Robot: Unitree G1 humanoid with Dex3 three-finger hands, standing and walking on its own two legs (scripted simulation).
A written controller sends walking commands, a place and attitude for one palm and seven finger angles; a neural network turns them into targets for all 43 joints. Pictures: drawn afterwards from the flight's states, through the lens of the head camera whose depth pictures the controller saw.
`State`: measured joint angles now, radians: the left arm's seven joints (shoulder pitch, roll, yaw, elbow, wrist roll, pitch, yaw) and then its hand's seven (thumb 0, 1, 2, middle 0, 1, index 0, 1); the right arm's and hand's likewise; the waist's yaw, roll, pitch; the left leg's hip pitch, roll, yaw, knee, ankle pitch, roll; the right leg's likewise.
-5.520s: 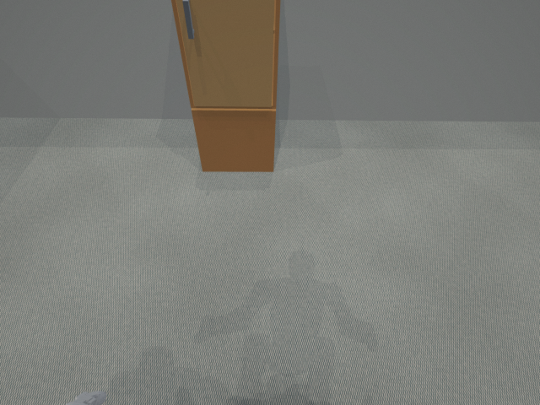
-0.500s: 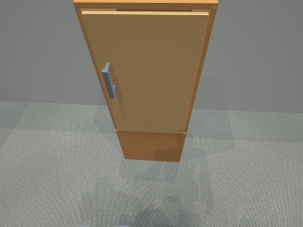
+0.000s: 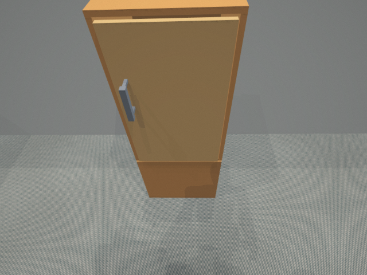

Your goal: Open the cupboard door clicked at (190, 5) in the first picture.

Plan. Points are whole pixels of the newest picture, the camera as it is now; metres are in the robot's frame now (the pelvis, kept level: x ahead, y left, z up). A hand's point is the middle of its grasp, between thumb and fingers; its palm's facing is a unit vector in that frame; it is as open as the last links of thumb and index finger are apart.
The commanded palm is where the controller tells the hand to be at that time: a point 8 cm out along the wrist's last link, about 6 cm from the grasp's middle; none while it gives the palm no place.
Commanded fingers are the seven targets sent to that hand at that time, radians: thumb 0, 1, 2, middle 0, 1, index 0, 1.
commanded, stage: come to a stop and stand still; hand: left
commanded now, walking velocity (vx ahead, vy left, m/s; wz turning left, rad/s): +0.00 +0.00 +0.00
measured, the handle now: (128, 100) +0.58 +0.20 +0.03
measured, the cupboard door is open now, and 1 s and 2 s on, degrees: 0 0 0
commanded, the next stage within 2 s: look again from close up in 0.10 s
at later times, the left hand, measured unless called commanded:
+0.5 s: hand out of the picture +0.03 +0.16 -0.17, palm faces +0.02 -0.97 -0.22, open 7.3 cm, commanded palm none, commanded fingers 0.00 0.90 0.90 -0.20 -0.30 -0.20 -0.30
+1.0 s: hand (101, 253) +0.17 +0.19 -0.03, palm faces +0.24 -0.96 -0.14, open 7.4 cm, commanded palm +0.12 +0.22 -0.06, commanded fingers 0.00 0.67 0.80 -0.22 -0.45 -0.22 -0.45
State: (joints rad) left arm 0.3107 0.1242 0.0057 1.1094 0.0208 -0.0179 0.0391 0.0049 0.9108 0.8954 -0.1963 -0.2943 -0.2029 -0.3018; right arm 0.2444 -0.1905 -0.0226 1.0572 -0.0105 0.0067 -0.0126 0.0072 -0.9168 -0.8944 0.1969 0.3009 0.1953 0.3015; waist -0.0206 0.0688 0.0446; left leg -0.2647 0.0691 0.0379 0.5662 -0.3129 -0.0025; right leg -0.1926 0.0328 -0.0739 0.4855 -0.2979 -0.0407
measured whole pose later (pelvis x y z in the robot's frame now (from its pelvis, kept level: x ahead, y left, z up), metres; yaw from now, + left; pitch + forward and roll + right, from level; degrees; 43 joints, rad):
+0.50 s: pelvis +0.01 -0.02 +0.00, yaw +0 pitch -1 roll +1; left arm 0.29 0.15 0.00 1.09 0.01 -0.02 0.03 0.01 0.91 0.90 -0.20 -0.29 -0.21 -0.30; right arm 0.30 -0.14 0.02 1.12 -0.01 -0.01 -0.03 0.01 -0.92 -0.89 0.20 0.30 0.19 0.30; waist -0.01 0.02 0.01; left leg -0.18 0.05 0.05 0.48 -0.28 -0.04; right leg -0.16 0.02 -0.06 0.50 -0.33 -0.06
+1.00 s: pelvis +0.00 +0.00 -0.01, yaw +2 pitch +3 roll +1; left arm 0.43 0.16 0.04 0.20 -0.16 -0.17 0.06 0.03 0.90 0.87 -0.20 -0.33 -0.21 -0.34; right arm 0.29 -0.24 -0.02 0.81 0.02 -0.25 -0.07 0.02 -0.92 -0.89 0.20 0.30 0.19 0.30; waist -0.03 0.04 -0.04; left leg -0.36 0.01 0.02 0.62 -0.31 -0.01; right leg -0.32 -0.03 -0.09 0.64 -0.37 -0.03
